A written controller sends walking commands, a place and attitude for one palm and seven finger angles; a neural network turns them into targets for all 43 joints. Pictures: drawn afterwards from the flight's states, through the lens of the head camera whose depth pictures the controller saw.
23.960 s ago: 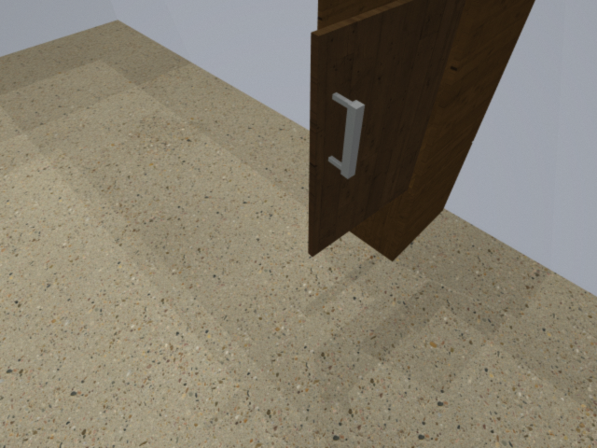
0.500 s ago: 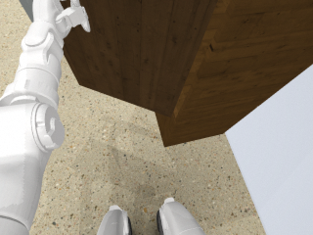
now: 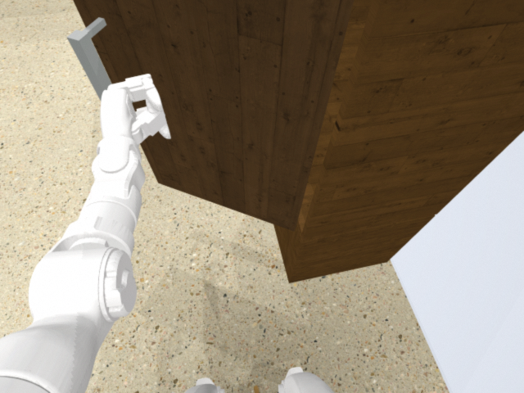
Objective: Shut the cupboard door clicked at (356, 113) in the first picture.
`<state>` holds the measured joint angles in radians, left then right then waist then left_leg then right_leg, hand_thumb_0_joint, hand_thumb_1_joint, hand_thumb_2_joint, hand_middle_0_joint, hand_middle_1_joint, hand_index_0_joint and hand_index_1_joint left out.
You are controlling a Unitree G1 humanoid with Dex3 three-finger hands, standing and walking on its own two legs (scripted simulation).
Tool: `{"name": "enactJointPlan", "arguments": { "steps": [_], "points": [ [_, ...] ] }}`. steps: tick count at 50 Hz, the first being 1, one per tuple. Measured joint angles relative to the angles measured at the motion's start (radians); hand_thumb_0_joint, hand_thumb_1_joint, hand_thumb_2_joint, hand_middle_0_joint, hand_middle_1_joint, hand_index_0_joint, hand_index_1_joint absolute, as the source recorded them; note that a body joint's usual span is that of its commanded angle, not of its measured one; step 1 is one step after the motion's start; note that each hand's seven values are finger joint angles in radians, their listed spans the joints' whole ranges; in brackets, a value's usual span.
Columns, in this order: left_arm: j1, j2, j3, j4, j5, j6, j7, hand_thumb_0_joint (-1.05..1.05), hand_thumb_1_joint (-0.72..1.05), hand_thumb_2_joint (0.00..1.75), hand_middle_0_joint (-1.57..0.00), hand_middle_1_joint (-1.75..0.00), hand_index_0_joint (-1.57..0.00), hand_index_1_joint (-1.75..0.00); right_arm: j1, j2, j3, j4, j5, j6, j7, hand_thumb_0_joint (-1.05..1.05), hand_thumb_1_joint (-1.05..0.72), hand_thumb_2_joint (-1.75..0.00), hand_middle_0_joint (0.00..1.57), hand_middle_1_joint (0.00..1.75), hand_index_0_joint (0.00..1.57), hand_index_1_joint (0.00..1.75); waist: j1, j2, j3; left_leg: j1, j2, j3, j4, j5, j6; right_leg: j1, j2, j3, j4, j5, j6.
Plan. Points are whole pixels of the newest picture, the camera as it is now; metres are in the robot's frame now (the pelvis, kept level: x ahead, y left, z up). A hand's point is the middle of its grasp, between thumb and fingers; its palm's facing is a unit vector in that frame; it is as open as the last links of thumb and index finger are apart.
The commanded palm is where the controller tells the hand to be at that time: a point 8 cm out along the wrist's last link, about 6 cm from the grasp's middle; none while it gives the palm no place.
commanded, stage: pull the fist back off the door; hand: left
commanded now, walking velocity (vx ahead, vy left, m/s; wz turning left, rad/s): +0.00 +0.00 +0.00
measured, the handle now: (108, 73) +0.63 +0.20 +0.10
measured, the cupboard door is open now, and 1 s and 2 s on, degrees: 56 56 56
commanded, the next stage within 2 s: draw the hand back to the body in 0.26 s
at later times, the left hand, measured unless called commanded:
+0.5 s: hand (158, 129) +0.48 +0.10 +0.12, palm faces +0.05 -1.00 +0.02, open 3.1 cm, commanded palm +0.42 +0.16 +0.12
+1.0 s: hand (64, 220) +0.32 +0.18 +0.16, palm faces +0.08 -0.99 -0.15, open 3.1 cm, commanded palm +0.28 +0.23 +0.17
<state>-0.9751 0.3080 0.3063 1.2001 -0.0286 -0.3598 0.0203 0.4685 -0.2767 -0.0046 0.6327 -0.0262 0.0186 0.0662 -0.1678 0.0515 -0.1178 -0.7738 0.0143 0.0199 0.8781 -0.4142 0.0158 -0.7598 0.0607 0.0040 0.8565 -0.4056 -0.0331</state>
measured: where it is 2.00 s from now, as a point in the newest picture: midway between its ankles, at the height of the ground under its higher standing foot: outside the picture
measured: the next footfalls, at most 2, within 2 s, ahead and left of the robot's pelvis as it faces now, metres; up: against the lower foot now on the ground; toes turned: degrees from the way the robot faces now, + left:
none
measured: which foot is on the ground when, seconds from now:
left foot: down 0.00-1.00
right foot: down 0.00-1.00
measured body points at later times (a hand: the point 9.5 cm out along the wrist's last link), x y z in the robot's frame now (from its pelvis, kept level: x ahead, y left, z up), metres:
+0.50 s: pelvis -0.01 +0.01 +0.00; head +0.07 +0.00 +0.45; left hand +0.47 +0.16 +0.12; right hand +0.04 -0.24 -0.12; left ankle +0.00 +0.11 -0.69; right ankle +0.00 -0.10 -0.69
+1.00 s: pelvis +0.00 +0.01 +0.04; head -0.01 -0.01 +0.49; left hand +0.31 +0.23 +0.17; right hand +0.19 -0.23 -0.04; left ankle +0.00 +0.11 -0.69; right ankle +0.00 -0.10 -0.69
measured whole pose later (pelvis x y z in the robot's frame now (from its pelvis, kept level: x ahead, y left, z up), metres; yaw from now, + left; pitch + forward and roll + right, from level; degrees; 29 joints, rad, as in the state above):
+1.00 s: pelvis +0.00 +0.01 +0.04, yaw +1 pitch +1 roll +0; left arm -0.12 0.25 0.10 0.19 -0.14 -0.10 -0.05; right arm 0.18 -0.24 0.02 0.56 0.06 0.00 -0.07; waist 0.00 0.05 -0.06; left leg -0.31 -0.02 0.02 0.59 -0.30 0.03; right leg -0.30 0.03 0.01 0.59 -0.31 -0.02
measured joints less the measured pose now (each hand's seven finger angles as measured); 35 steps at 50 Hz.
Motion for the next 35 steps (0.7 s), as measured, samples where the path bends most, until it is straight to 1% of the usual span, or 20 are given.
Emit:
{"name": "enactJointPlan", "arguments": {
  "steps": [3, 6, 8, 10, 12, 14, 17, 19, 22, 25, 27, 28, 30, 32, 35],
  "points": [
    [0.065, -0.029, -0.033, -0.051, -0.038, 0.002, -0.018, 0.01, 0.90, 0.90, -1.30, -1.50, -1.30, -1.50, -0.011, -0.004, -0.009, 0.000, 0.010, 0.005, -0.008, 0.01, -0.90, -0.90, 0.20, 0.30, 0.20, 0.30, 0.022, -0.007, 0.014, 0.022, -0.002, -0.006, -0.012, 0.007, 0.000, 0.026, -0.002, -0.005, -0.014, 0.006, 0.000],
    [0.116, -0.067, -0.066, -0.110, -0.066, -0.020, -0.020, 0.01, 0.90, 0.90, -1.30, -1.50, -1.30, -1.50, -0.036, -0.006, -0.015, 0.010, 0.017, -0.001, -0.019, 0.01, -0.90, -0.90, 0.20, 0.30, 0.20, 0.30, 0.039, -0.014, 0.028, 0.035, -0.005, -0.015, -0.013, 0.010, 0.000, 0.045, -0.005, -0.014, -0.021, 0.008, 0.000],
    [0.138, -0.088, -0.097, -0.148, -0.070, -0.038, -0.013, 0.02, 0.90, 0.90, -1.30, -1.50, -1.30, -1.50, -0.055, -0.005, -0.018, 0.018, 0.019, -0.009, -0.025, 0.01, -0.91, -0.90, 0.20, 0.30, 0.20, 0.30, 0.046, -0.016, 0.031, 0.037, -0.008, -0.020, -0.008, 0.009, 0.000, 0.050, -0.008, -0.020, -0.018, 0.007, 0.001],
    [0.147, -0.107, -0.125, -0.177, -0.064, -0.054, -0.004, 0.02, 0.90, 0.90, -1.30, -1.50, -1.30, -1.50, -0.077, -0.004, -0.021, 0.027, 0.020, -0.018, -0.029, 0.01, -0.91, -0.90, 0.20, 0.30, 0.20, 0.30, 0.050, -0.015, 0.029, 0.037, -0.012, -0.025, 0.001, 0.006, 0.001, 0.053, -0.011, -0.024, -0.012, 0.003, 0.002],
    [0.142, -0.120, -0.142, -0.178, -0.054, -0.058, 0.005, 0.02, 0.90, 0.90, -1.31, -1.50, -1.31, -1.50, -0.099, -0.002, -0.020, 0.034, 0.021, -0.020, -0.031, 0.01, -0.91, -0.90, 0.20, 0.30, 0.20, 0.30, 0.051, -0.011, 0.022, 0.038, -0.015, -0.025, 0.007, 0.003, 0.003, 0.055, -0.014, -0.025, -0.005, -0.002, 0.004],
    [0.118, -0.124, -0.144, -0.146, -0.044, -0.044, 0.014, 0.02, 0.90, 0.90, -1.31, -1.50, -1.31, -1.50, -0.119, 0.003, -0.013, 0.038, 0.023, -0.018, -0.034, 0.01, -0.91, -0.90, 0.20, 0.30, 0.20, 0.30, 0.049, -0.009, 0.016, 0.043, -0.019, -0.022, 0.007, 0.003, 0.005, 0.057, -0.018, -0.022, 0.000, -0.004, 0.007],
    [0.073, -0.118, -0.137, -0.079, -0.040, -0.003, 0.029, 0.01, 0.90, 0.90, -1.31, -1.50, -1.31, -1.50, -0.138, 0.016, 0.001, 0.030, 0.024, -0.013, -0.035, 0.01, -0.91, -0.90, 0.20, 0.30, 0.20, 0.30, 0.040, -0.008, 0.011, 0.049, -0.023, -0.017, -0.001, 0.008, 0.007, 0.059, -0.022, -0.017, -0.002, -0.002, 0.009],
    [0.048, -0.112, -0.115, -0.045, -0.042, 0.014, 0.035, 0.01, 0.90, 0.90, -1.31, -1.50, -1.31, -1.50, -0.141, 0.024, 0.011, 0.020, 0.023, -0.013, -0.035, 0.01, -0.91, -0.90, 0.20, 0.30, 0.20, 0.30, 0.034, -0.009, 0.012, 0.050, -0.024, -0.013, -0.008, 0.013, 0.008, 0.057, -0.023, -0.013, -0.004, 0.002, 0.010],
    [0.049, -0.103, -0.067, -0.050, -0.049, 0.006, 0.035, 0.01, 0.90, 0.90, -1.31, -1.50, -1.31, -1.50, -0.131, 0.035, 0.021, 0.006, 0.018, -0.013, -0.033, 0.01, -0.90, -0.90, 0.20, 0.30, 0.20, 0.30, 0.032, -0.015, 0.013, 0.050, -0.021, -0.001, -0.017, 0.018, 0.009, 0.049, -0.021, -0.001, -0.005, 0.007, 0.010],
    [0.132, -0.096, -0.042, -0.146, -0.049, -0.029, 0.015, 0.02, 0.90, 0.90, -1.30, -1.50, -1.30, -1.50, -0.101, 0.039, 0.019, -0.009, 0.019, -0.006, -0.029, 0.01, -0.90, -0.90, 0.20, 0.30, 0.20, 0.30, 0.042, -0.014, 0.006, 0.067, -0.015, 0.016, -0.030, 0.017, 0.008, 0.056, -0.015, 0.016, -0.011, 0.009, 0.009],
    [0.218, -0.091, -0.051, -0.235, -0.048, -0.038, -0.006, 0.02, 0.90, 0.90, -1.30, -1.50, -1.30, -1.50, -0.076, 0.036, 0.013, -0.015, 0.025, 0.002, -0.026, 0.01, -0.90, -0.90, 0.20, 0.30, 0.20, 0.30, 0.056, -0.006, -0.002, 0.089, -0.012, 0.023, -0.040, 0.014, 0.008, 0.075, -0.012, 0.024, -0.020, 0.009, 0.009],
    [0.265, -0.090, -0.058, -0.280, -0.052, -0.034, -0.019, 0.02, 0.90, 0.90, -1.30, -1.50, -1.30, -1.50, -0.064, 0.034, 0.010, -0.016, 0.029, 0.008, -0.026, 0.01, -0.90, -0.90, 0.20, 0.30, 0.20, 0.30, 0.064, -0.002, -0.006, 0.105, -0.011, 0.026, -0.048, 0.013, 0.008, 0.090, -0.010, 0.027, -0.027, 0.009, 0.009],
    [0.354, -0.088, -0.072, -0.360, -0.073, -0.003, -0.047, 0.01, 0.90, 0.90, -1.30, -1.50, -1.30, -1.50, -0.049, 0.030, 0.006, -0.014, 0.043, 0.020, -0.030, 0.01, -0.90, -0.90, 0.20, 0.30, 0.20, 0.30, 0.080, 0.005, -0.008, 0.146, -0.009, 0.028, -0.068, 0.013, 0.009, 0.130, -0.008, 0.031, -0.048, 0.011, 0.010],
    [0.432, -0.090, -0.086, -0.436, -0.107, 0.046, -0.070, 0.01, 0.90, 0.90, -1.30, -1.50, -1.30, -1.50, -0.043, 0.028, 0.004, -0.011, 0.056, 0.027, -0.039, 0.01, -0.90, -0.90, 0.20, 0.30, 0.20, 0.30, 0.094, 0.006, -0.004, 0.190, -0.009, 0.025, -0.093, 0.019, 0.009, 0.177, -0.008, 0.029, -0.076, 0.017, 0.010],
    [0.529, -0.099, -0.109, -0.556, -0.147, 0.107, -0.090, 0.02, 0.90, 0.90, -1.30, -1.50, -1.30, -1.50, -0.054, 0.024, 0.003, -0.009, 0.071, 0.019, -0.061, 0.01, -0.90, -0.90, 0.20, 0.30, 0.20, 0.30, 0.113, 0.005, 0.010, 0.252, -0.010, 0.013, -0.127, 0.031, 0.008, 0.247, -0.009, 0.018, -0.120, 0.030, 0.008]
  ]
}}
